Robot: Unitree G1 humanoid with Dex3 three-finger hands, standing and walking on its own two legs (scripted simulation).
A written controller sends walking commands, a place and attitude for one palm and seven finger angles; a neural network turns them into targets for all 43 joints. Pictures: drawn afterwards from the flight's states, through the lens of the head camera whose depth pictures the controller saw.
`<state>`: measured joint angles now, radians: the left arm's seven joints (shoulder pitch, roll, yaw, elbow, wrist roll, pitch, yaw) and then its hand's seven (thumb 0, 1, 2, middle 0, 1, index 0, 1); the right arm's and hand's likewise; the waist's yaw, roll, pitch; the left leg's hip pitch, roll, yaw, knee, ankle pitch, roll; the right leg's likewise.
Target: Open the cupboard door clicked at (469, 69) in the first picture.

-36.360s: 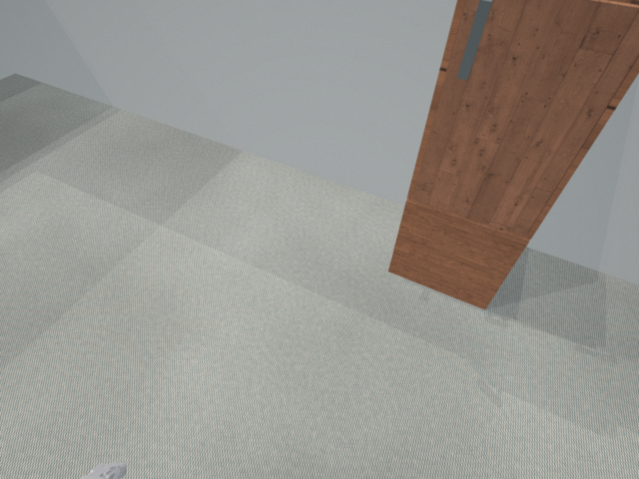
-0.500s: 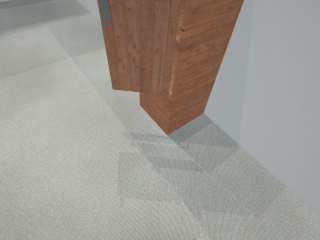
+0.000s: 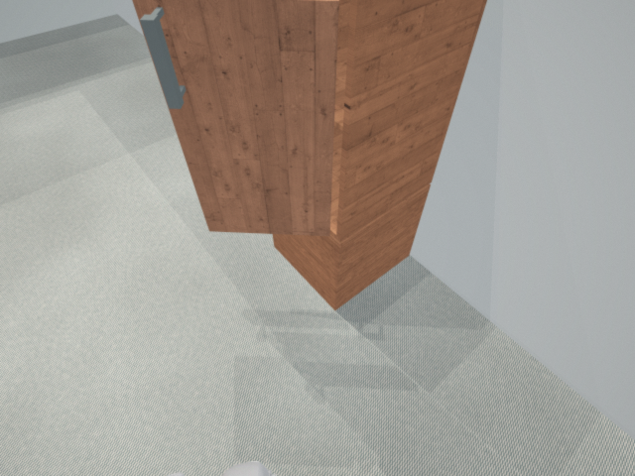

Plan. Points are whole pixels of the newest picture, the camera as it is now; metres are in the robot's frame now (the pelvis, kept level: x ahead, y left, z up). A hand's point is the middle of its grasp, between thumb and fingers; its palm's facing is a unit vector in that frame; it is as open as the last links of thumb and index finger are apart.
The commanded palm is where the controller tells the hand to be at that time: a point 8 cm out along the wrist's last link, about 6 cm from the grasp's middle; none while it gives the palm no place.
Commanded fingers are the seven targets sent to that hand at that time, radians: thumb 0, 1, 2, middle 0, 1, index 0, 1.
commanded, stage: take the last steps up to it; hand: left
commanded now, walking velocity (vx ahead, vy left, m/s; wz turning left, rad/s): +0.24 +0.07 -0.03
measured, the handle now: (167, 59) +0.74 +0.28 +0.15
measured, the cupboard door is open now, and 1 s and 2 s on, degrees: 48 48 48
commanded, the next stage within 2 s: come to a stop and stand still in 0.22 s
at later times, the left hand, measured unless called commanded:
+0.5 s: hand (169, 427) +0.22 +0.24 -0.18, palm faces -0.01 -0.98 -0.21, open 7.3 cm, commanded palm none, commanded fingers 0.00 0.90 0.90 -0.20 -0.30 -0.20 -0.30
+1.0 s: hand (170, 393) +0.27 +0.25 -0.18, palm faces -0.03 -0.97 -0.23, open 7.4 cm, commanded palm none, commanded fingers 0.00 0.90 0.90 -0.20 -0.30 -0.20 -0.30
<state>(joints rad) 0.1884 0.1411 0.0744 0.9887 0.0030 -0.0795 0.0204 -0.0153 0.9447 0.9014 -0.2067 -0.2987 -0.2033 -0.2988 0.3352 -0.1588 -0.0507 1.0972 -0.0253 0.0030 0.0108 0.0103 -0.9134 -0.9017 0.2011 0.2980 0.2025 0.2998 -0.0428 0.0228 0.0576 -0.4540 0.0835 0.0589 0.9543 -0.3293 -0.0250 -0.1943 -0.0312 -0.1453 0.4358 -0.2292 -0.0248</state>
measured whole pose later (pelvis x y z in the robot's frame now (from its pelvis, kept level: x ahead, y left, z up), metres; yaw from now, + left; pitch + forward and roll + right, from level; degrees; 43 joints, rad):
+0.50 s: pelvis +0.17 +0.06 -0.01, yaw -3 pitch +0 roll +2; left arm 0.22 0.19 0.04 1.05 0.02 -0.01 0.01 0.01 0.94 0.90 -0.20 -0.30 -0.20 -0.30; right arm 0.24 -0.15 -0.02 1.07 -0.02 -0.01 -0.03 0.00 -0.94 -0.90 0.20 0.30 0.21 0.30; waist 0.01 -0.05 0.04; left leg -0.23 0.00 0.15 0.51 -0.28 0.02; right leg -0.33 -0.08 -0.05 0.57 -0.23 0.00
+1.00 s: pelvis +0.18 +0.07 -0.01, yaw -3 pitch +1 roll +0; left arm 0.15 0.20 0.03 0.99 0.01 0.02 0.04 0.01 0.91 0.90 -0.20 -0.30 -0.20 -0.30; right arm 0.23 -0.16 -0.03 1.01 -0.01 0.02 -0.02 0.01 -0.91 -0.90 0.20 0.30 0.21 0.30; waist -0.01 -0.01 0.05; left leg -0.28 0.03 0.11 0.56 -0.30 0.02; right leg -0.25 -0.03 0.00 0.61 -0.27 -0.01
